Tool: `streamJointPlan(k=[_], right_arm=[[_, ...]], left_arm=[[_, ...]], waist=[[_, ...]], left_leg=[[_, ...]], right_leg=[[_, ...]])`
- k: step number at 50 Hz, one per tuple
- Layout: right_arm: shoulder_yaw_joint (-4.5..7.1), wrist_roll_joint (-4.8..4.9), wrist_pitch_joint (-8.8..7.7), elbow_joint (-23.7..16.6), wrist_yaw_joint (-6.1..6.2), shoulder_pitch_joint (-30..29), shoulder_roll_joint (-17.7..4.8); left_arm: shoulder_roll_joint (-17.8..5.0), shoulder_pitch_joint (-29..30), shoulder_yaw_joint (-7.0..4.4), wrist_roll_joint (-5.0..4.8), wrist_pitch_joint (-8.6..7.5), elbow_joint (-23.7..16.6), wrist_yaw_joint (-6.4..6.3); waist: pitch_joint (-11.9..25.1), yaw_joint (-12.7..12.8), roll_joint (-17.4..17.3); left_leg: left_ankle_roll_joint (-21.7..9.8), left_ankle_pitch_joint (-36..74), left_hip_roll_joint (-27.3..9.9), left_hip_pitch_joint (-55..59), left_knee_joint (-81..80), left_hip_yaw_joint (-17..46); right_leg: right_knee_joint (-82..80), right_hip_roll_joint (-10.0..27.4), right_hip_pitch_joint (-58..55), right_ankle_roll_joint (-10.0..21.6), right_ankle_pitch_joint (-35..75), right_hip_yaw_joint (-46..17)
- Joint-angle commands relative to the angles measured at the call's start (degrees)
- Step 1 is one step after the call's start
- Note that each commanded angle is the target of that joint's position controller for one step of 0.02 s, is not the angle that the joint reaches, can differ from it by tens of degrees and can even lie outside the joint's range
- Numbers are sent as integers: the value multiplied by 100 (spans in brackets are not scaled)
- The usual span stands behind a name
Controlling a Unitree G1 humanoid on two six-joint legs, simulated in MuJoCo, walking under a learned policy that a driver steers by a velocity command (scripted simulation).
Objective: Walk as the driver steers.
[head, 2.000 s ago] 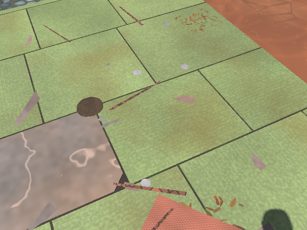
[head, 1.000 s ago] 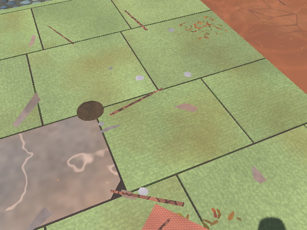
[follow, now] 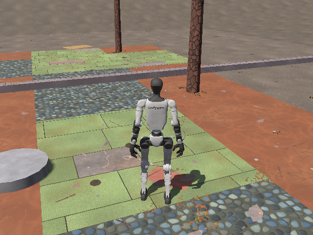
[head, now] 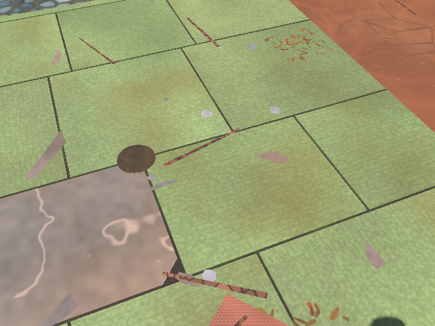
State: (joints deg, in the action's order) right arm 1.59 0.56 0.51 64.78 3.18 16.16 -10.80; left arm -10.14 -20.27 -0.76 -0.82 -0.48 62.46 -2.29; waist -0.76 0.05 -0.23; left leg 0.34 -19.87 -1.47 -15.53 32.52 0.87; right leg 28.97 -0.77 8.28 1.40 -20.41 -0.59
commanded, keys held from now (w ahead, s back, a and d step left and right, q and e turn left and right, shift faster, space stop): w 0.74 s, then w+q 0.26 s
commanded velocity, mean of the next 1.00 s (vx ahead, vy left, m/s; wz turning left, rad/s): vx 0.42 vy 0.00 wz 0.06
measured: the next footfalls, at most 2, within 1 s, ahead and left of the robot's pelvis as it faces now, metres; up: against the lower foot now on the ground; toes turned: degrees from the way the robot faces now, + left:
right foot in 0.64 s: +0.47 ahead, -0.09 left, +0.00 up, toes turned -2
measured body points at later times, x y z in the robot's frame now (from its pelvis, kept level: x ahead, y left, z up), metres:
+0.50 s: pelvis +0.17 +0.04 +0.00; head +0.19 +0.06 +0.45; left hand +0.36 +0.28 -0.11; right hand +0.07 -0.18 -0.13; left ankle +0.04 +0.13 -0.73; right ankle +0.35 -0.11 -0.68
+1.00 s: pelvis +0.47 +0.00 +0.01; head +0.48 +0.00 +0.46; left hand +0.45 +0.26 -0.13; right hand +0.63 -0.25 -0.11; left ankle +0.62 +0.19 -0.66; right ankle +0.43 -0.09 -0.73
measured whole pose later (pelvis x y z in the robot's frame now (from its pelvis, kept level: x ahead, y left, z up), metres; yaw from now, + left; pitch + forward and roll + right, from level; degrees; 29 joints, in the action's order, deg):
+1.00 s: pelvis +0.47 +0.00 +0.01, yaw +5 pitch +1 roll -2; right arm 4.1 1.3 -4.0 51.5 0.5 9.5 -14.4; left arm -13.3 -18.6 -3.1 0.7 -6.6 59.3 0.1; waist 0.0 2.9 -2.2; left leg -2.2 0.7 -7.3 -41.6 49.5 5.0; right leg 11.6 -4.1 1.3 3.4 -11.2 8.4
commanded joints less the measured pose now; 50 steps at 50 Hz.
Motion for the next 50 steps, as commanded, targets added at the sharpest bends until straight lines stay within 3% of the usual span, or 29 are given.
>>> streamJointPlan(k=[1, 2, 4, 6, 7, 8, 9, 10, 11, 12, 13, 15, 18, 22, 27, 30, 31, 32, 33, 34, 35, 36, 37, 38, 39, 41, 43, 47, 50], right_arm=[[32, 25, -229, -369, -72, -231, -264], [32, 55, -336, -461, -137, -349, -277], [60, 147, -510, -604, -243, -396, -366], [110, 173, -623, -433, -303, 136, -373], [183, 136, -623, -150, -310, 695, -409], [273, 90, -604, 48, -314, 1310, -533], [418, 86, -604, 133, -278, 2140, -1051], [409, 22, -681, 133, -360, 2542, -1343], [280, -16, -759, -4, -356, 1881, -1014], [203, 9, -793, -211, -374, 1308, -758], [155, -9, -787, -344, -414, 947, -700], [54, -46, -713, -385, -430, 920, -443], [38, -77, -629, -300, -324, 1409, -566], [60, -100, -568, -452, -203, 1392, -800], [137, 13, -557, -384, -169, 1672, -883], [226, -18, -497, -456, -164, 1461, -1061], [252, -50, -446, -489, -169, 1359, -1119], [232, -68, -407, -555, -183, 1234, -1085], [138, -142, -418, -715, -211, 1219, -881], [-109, -58, -553, -711, -303, 2052, 107], [19, 118, -737, -728, -336, 1541, -469], [114, 263, -830, -974, -338, 912, -787], [133, 239, -871, -1066, -284, 557, -870], [201, 170, -828, -1055, -230, 465, -852], [223, 144, -719, -1009, -214, 687, -729], [217, 168, -533, -964, -193, 877, -466], [264, 142, -439, -1143, -170, 494, -567], [304, 76, -465, -1429, -238, -250, -615], [245, 53, -506, -1658, -345, -904, -518]], left_arm=[[-1199, -668, -303, -96, -111, -116, -26], [-1237, -622, -338, -93, -172, -162, -22], [-1063, -375, -318, -73, -281, -288, 13], [-1050, 33, -319, -163, -275, -420, 50], [-1041, 72, -316, -161, -249, -453, 72], [-1006, 200, -292, -130, -273, -531, 79], [-633, 329, -185, -62, -336, -667, 99], [-337, 293, -129, -107, -456, -851, 92], [-530, 286, -174, -218, -537, -849, 124], [-618, 392, -184, -237, -597, -861, 182], [-668, 429, -221, -185, -637, -827, 194], [-878, 573, -348, -94, -625, -815, 231], [-571, 886, -318, -62, -508, -907, 303], [-397, 2128, -202, -59, -505, -1401, 332], [-526, 2864, -164, -113, -555, -1723, 470], [-842, 2449, -297, -108, -608, -1709, 516], [-1055, 1793, -409, -116, -604, -1541, 493], [-1301, 785, -548, -127, -576, -1230, 448], [-1720, -256, -661, -44, -533, -1010, 381], [-1931, -604, -672, 64, -531, -872, 427], [-1398, -351, -528, 21, -550, -865, 437], [-1157, 258, -451, -15, -580, -945, 426], [-999, 812, -386, -1, -619, -1071, 440], [-840, 1103, -348, 72, -659, -1094, 466], [-699, 1192, -300, 139, -690, -1043, 479], [-696, 1073, -303, 120, -720, -883, 467], [-866, 918, -336, 139, -747, -762, 387], [-1063, 644, -371, 166, -721, -693, 229], [-1145, 482, -364, 125, -694, -698, 159]], waist=[[-1031, 256, 1077], [-1191, 257, 1105], [-1272, 118, 985], [-978, -259, 728], [-710, -429, 552], [-460, -667, 222], [-115, -930, -1209], [141, -860, -1966], [-305, -483, -1097], [-630, -319, -626], [-651, -198, -384], [-614, -141, -421], [-534, -189, -419], [-773, -373, -365], [-948, -386, -437], [-399, 45, -651], [73, 404, -790], [644, 892, -791], [1442, 1171, -170], [2439, 589, 1474], [2062, 773, 1041], [1062, 605, 879], [642, 389, 204], [392, 170, -6], [337, -58, 100], [113, -189, 303], [-148, -193, 358], [-257, -31, 228], [-341, 188, 202]], left_leg=[[-182, -622, 268, -1028, 1116, -530], [-284, -546, 24, -1350, 1537, -304], [-480, -952, -265, -1756, 1477, -56], [-558, -303, -70, -409, -24, -420], [-429, 406, 298, 726, -382, -717], [-405, 578, 232, 1589, -523, -406], [-834, -114, -1015, 2372, -1477, 1578], [-1561, -756, -2057, 2675, -2416, 4052], [-1619, -1106, -2255, 2253, -2397, 4039], [-1415, -921, -1998, 1914, -2359, 3199], [-1217, -426, -1697, 1725, -2426, 2476], [-914, 1089, -1181, 1603, -2450, 1306], [-973, 2452, -1022, 1670, -2442, 699], [-1001, 2499, -925, 1274, -2717, 350], [-1003, 2719, -1185, 1725, -2711, 162], [-841, 4919, -1320, 2313, -1845, 20], [-763, 5918, -1259, 2345, -1048, -76], [-596, 6109, -1028, 1869, 157, -225], [-442, 4174, -685, 383, 2020, -336], [-131, -818, 538, -1592, 4093, 91], [-294, -1149, 346, -2192, 4815, 830], [-389, -729, 48, -2618, 4893, 618], [-424, -147, -283, -2339, 4591, 513], [-418, 165, -495, -2003, 4265, 452], [-433, 333, -665, -1601, 4100, 499], [-395, 290, -759, -1389, 3745, 489], [-327, 678, -793, -1771, 3356, 508], [-246, 1987, -674, -2477, 2143, 606], [-245, 2681, -550, -2331, 1128, 184]], right_leg=[[-1926, 1479, 805, 1045, -3021, -2102], [-2115, 1856, 810, 1283, -2857, -2580], [-2001, 1955, 429, 1246, -1996, -2516], [-1556, 1418, 742, 843, -1189, -1540], [-1128, 1061, 1205, 714, -791, -1106], [-259, 718, 1642, 548, 59, -673], [1906, 63, 2471, 144, 177, 188], [3409, -360, 3400, 97, -1091, -120], [4296, 98, 3838, 239, -848, -563], [4459, 392, 3990, 379, -204, -574], [4243, 595, 3897, 436, 344, -468], [3648, 790, 3549, 395, 912, -240], [3161, 778, 3600, 162, 1233, 64], [1440, 587, 3390, -19, 1989, 275], [372, 391, 3043, 184, 2272, 326], [215, 81, 2173, 465, 1858, 443], [272, -127, 1341, 594, 1702, 557], [208, -175, -15, 766, 1782, 552], [325, 968, -1894, 1142, 1413, -828], [-649, 2391, -3472, 2149, -66, -3988], [-1270, 2175, -3125, 1887, -399, -4415], [-1352, 2024, -2248, 1601, 55, -3399], [-1501, 1844, -1242, 1429, 873, -2616], [-1634, 1674, -465, 1296, 1435, -1978], [-1841, 1521, 7, 1238, 1541, -1525], [-2139, 1423, 525, 1258, 1583, -999], [-2363, 1366, 665, 1220, 1616, -590], [-2416, 1309, 194, 1054, 2080, 5], [-2453, 1242, -17, 886, 2218, 483]])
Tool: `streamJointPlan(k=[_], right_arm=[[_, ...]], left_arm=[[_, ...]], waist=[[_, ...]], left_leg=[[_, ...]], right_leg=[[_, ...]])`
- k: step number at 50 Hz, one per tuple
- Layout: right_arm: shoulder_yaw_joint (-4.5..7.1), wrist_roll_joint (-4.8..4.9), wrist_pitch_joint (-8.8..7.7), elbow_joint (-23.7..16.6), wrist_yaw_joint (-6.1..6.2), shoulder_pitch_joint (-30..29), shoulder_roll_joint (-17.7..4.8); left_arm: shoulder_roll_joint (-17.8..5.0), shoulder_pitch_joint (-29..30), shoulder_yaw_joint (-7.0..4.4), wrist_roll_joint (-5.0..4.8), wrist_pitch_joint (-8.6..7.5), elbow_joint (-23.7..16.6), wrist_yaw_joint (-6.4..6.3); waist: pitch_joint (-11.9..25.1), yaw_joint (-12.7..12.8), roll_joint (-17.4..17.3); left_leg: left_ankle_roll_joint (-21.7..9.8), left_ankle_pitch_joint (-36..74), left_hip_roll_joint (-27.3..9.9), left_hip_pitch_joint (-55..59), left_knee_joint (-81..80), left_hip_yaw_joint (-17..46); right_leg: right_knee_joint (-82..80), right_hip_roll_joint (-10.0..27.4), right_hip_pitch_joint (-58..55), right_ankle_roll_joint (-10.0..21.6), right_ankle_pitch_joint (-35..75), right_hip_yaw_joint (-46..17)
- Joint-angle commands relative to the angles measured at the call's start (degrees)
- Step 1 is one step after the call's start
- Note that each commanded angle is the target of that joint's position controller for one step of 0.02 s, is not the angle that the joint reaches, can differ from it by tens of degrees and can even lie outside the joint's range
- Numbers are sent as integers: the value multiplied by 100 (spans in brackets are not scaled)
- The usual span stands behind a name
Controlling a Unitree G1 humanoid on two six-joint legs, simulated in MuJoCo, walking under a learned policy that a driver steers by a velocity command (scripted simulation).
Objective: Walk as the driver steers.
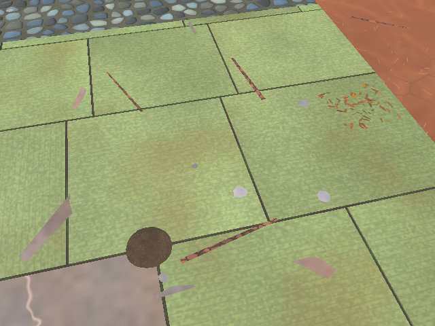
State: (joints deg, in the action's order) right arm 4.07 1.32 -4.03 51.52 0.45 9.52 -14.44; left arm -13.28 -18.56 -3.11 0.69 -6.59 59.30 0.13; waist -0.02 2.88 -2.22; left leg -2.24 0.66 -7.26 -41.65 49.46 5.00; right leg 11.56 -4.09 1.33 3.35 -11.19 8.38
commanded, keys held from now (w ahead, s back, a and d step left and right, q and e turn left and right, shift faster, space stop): w+q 0.02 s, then no key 0.98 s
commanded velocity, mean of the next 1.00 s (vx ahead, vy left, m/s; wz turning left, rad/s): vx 0.13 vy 0.00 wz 0.10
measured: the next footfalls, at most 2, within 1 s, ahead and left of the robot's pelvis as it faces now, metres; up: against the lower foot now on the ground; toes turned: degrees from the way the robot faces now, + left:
left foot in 0.18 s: +0.29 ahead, +0.14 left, +0.00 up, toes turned +7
right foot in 0.56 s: +0.29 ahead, -0.10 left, +0.00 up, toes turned +4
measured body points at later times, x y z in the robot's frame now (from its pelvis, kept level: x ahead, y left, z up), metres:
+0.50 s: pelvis +0.20 +0.05 -0.01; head +0.22 +0.06 +0.44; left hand +0.25 +0.32 -0.15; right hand +0.34 -0.18 -0.14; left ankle +0.25 +0.14 -0.75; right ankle +0.25 -0.11 -0.72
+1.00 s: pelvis +0.26 +0.03 -0.01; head +0.27 +0.03 +0.44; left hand +0.28 +0.28 -0.16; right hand +0.35 -0.22 -0.15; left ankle +0.25 +0.14 -0.75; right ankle +0.25 -0.10 -0.75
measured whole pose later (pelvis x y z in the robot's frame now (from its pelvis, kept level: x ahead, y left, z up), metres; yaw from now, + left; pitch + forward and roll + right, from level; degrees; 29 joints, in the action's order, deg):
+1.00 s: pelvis +0.26 +0.03 -0.01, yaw +5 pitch -1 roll +0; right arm 2.9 0.0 -0.1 58.9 1.7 10.0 -12.3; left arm -11.3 -10.6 -2.5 -0.1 -0.9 62.5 -2.2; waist -2.1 0.4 0.1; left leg -1.1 -14.9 0.4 -13.2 28.8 -2.2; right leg 29.5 1.7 11.2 -1.0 -17.5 0.5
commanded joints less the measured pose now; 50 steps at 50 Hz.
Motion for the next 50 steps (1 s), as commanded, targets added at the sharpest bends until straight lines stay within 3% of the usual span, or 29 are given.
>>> streamJointPlan(k=[1, 3, 5, 7, 8, 9, 10, 11, 12, 13, 14, 15, 16, 19, 22, 24, 27, 28, 29, 30, 31, 32, 35, 39, 50], right_arm=[[-32, -26, -54, -420, -109, -460, -109], [-88, -75, -66, -606, -182, -835, -19], [-97, -103, -76, -753, -257, -919, -18], [-10, -106, -98, -744, -306, -501, -269], [95, -113, -122, -572, -316, 161, -481], [228, -129, -132, -404, -269, 738, -809], [342, -281, -85, -289, -157, 1386, -1386], [234, -323, -51, -274, -148, 1325, -1386], [150, -243, 7, -327, -184, 1447, -955], [111, -153, 23, -404, -176, 838, -844], [39, -113, 27, -478, -163, 321, -627], [-26, -149, 21, -524, -151, -49, -441], [-22, -236, 13, -519, -157, -231, -455], [-2, -344, -1, -459, -125, -353, -510], [-8, -293, 60, -375, -31, -323, -541], [-31, -266, 123, -308, 15, -331, -519], [-114, -172, 184, -165, 32, -306, -315], [-146, -187, 184, -73, 26, -106, -221], [-117, -228, 178, -45, 22, 87, -262], [-116, -209, 198, -27, 44, 235, -175], [-100, -215, 220, 8, 72, 80, -283], [-78, -188, 246, 7, 92, 20, -318], [-62, -202, 286, 128, 103, 55, -307], [-48, -155, 274, 239, 86, 14, -270], [-32, -130, 361, 601, 152, 148, -300]], left_arm=[[-858, 174, -131, -45, -64, -346, -99], [-838, -68, -110, -74, 31, -239, -114], [-914, -209, -115, -103, 164, -162, -122], [-1073, -72, -150, -144, 257, -187, -149], [-1108, 104, -157, -167, 297, -224, -162], [-1072, 102, -134, -154, 299, -256, -153], [-786, -117, -17, 42, 221, -430, -120], [-125, -1081, 205, 5, 138, -225, 20], [-725, -807, 29, -190, 106, -58, 71], [-785, -118, -5, -331, 131, -315, 50], [-694, 254, -1, -275, 192, -380, -35], [-682, 333, -45, -192, 301, -355, -130], [-590, 181, -45, -153, 428, -325, -184], [-362, -97, -21, -101, 577, -214, -296], [-453, 197, -40, -79, 645, -258, -331], [-502, 393, -62, -82, 679, -276, -315], [-445, 447, -59, 24, 646, -215, -265], [-556, 429, -65, 82, 621, -223, -255], [-875, 467, -112, 45, 603, -248, -266], [-927, 602, -148, -45, 591, -140, -248], [-647, 697, -97, -58, 549, -150, -221], [-536, 748, -65, -22, 508, -126, -214], [-533, 667, -66, -51, 409, -41, -212], [-513, 520, -60, -77, 435, 80, -238], [-438, 568, -47, -82, 553, 214, -254]], waist=[[-474, -4, 369], [-643, 104, 268], [-537, 72, 399], [-152, -227, 689], [205, -608, 712], [585, -892, 519], [1457, -921, -408], [2577, -401, -1253], [2895, -734, -344], [1900, -644, -311], [1182, -500, 87], [805, -306, 149], [679, -108, -52], [705, 65, -270], [832, -59, -377], [679, -119, -424], [274, -13, -269], [160, -69, -75], [9, -316, 404], [-83, -513, 1074], [-175, -404, 1006], [-148, -405, 958], [24, -329, 655], [202, -234, 434], [93, -240, 226]], left_leg=[[4, 687, 50, 240, -782, -324], [-33, 560, 178, 253, -1281, -526], [-107, 118, 365, 439, -1537, -721], [-280, -321, 666, 1080, -1692, -870], [-402, -111, 851, 1843, -2023, -931], [-545, 1001, 868, 2870, -2420, -840], [-1027, 3938, -390, 4876, -1737, 483], [-2253, 5381, -1883, 6432, -1795, 2523], [-2081, 4530, -1568, 5977, -2072, 2273], [-1788, 3687, -1282, 5208, -2321, 1493], [-1511, 2927, -980, 4270, -2637, 1054], [-1353, 2355, -797, 3405, -2922, 724], [-1269, 2041, -652, 2694, -3147, 485], [-1324, 1838, -471, 2167, -3350, 113], [-1224, 510, -450, 2265, -3493, 133], [-1105, -863, -406, 2164, -3629, 218], [-632, -2457, -85, 1897, -3505, 178], [-378, -2681, 75, 1860, -3345, 147], [-177, -2636, 410, 1849, -2999, -94], [-44, -2127, 714, 2325, -2893, -493], [1, -1715, 703, 2785, -2677, -539], [-39, -1458, 661, 2965, -2589, -528], [-129, -866, 571, 2987, -2526, -458], [-111, -321, 545, 3053, -2430, -475], [-55, 30, 498, 3195, -2367, -471]], right_leg=[[-696, 1621, 498, 670, 1318, -335], [-351, 1659, 191, 632, 2166, -162], [167, 1793, -188, 578, 3257, -126], [908, 1834, -483, 428, 4596, -150], [1656, 1710, -494, 278, 4863, -104], [2666, 1413, -155, 31, 4416, 48], [4548, 991, 1354, -258, 1792, 119], [6350, 161, 2864, -511, -3031, -610], [6600, 400, 2727, -454, -2947, -1519], [6437, 642, 3205, -436, -2597, -1285], [6009, 852, 3258, -471, -2210, -1151], [5595, 1009, 2916, -507, -1889, -1157], [5291, 1055, 2330, -534, -1612, -1127], [4276, 948, 1749, -597, -1279, -983], [3381, 943, 1532, -588, -697, -984], [2942, 901, 1373, -557, -445, -944], [1662, 788, 845, -379, 235, -816], [1353, 1036, 733, -275, 525, -1091], [1301, 1304, 868, -140, 734, -1299], [1122, 1219, 1567, -23, -423, -1340], [911, 1100, 1972, -96, -896, -1315], [860, 1062, 2052, -204, -875, -1262], [1116, 937, 1592, -300, 25, -1112], [1347, 879, 1212, -242, 718, -1029], [1402, 757, 1046, -246, 990, -914]])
